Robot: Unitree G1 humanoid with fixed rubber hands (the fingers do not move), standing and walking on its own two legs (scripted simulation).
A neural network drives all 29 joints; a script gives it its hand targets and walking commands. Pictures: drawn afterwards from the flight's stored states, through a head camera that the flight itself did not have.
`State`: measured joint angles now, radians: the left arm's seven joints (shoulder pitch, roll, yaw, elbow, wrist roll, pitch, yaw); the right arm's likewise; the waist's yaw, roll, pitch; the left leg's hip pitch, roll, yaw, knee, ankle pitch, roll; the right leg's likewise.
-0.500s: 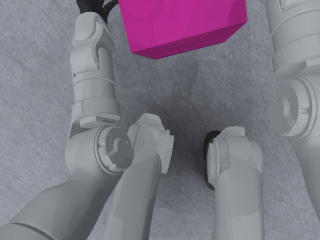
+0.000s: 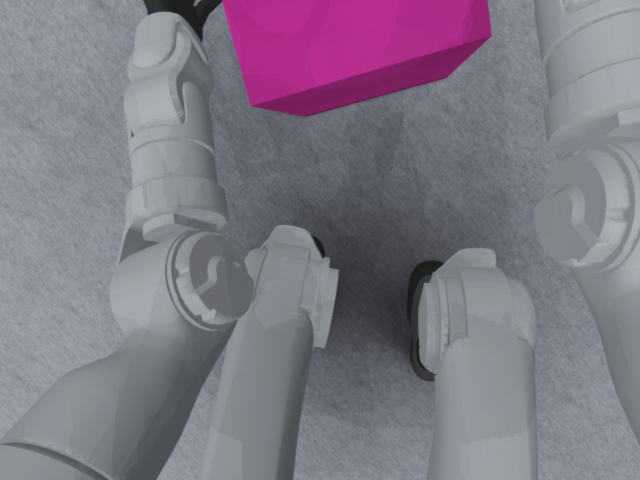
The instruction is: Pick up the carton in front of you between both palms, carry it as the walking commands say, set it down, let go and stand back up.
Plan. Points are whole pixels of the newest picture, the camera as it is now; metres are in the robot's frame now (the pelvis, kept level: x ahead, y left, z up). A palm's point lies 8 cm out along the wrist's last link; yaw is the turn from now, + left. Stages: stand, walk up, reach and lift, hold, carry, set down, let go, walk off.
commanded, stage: set down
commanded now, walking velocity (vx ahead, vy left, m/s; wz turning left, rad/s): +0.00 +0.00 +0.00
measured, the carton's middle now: out of the picture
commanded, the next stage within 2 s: let go in 1.58 s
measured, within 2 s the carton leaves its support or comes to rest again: neither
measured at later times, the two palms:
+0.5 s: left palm (161, 56) +0.49 +0.24 -0.19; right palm out of the picture +0.57 -0.14 -0.22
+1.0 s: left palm out of the picture +0.50 +0.23 -0.05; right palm out of the picture +0.61 -0.14 -0.04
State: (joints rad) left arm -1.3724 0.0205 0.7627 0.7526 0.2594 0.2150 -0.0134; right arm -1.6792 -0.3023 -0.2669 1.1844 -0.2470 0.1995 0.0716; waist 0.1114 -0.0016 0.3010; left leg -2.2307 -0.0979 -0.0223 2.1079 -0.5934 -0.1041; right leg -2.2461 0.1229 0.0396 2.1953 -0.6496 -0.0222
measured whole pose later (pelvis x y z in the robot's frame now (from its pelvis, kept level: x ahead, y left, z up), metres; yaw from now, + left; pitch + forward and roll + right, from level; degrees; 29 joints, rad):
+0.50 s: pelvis +0.00 +0.00 -0.01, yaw +1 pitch +37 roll +6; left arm -1.38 0.22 0.43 1.03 -0.13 0.06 0.11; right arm -1.60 -0.53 0.11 1.18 0.11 0.11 -0.03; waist 0.14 0.05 0.43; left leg -2.24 -0.03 0.04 2.15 -0.57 -0.05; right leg -2.24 0.05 0.02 2.25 -0.65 -0.05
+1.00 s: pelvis -0.01 +0.01 +0.07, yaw +1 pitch +43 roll +3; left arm -1.30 0.12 0.36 0.80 -0.12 0.21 0.22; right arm -1.63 -0.55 -0.02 1.23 0.05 0.21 0.05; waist 0.17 -0.01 0.18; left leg -2.12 -0.05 0.02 1.86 -0.48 -0.02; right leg -2.10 0.03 0.01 1.94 -0.58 -0.03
